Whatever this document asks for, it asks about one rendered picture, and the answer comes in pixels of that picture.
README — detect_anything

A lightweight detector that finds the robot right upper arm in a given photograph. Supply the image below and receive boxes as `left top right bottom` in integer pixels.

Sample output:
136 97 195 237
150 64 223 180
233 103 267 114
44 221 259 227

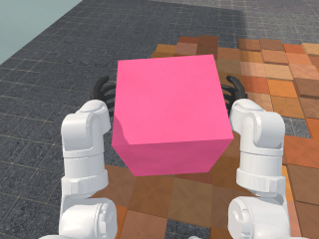
227 196 309 239

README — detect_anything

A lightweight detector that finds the robot left upper arm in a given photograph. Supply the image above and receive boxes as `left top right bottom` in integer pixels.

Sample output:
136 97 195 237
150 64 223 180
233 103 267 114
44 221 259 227
39 197 118 239

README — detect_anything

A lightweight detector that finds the left robot forearm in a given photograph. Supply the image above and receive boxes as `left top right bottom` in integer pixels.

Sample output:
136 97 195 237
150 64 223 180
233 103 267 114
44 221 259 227
59 100 111 235

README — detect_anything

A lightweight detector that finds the right robot forearm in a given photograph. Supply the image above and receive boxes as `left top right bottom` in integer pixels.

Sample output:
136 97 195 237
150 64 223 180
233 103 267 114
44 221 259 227
229 99 291 233

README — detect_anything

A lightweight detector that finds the robot right hand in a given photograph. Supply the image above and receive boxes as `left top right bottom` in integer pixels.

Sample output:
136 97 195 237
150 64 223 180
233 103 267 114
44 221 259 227
220 75 248 118

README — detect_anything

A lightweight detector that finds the carton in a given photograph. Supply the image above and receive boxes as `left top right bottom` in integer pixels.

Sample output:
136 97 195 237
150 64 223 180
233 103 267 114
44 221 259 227
112 54 234 176

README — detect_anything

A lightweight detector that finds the robot left hand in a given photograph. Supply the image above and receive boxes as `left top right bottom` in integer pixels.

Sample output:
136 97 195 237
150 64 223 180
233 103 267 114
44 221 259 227
90 75 117 118

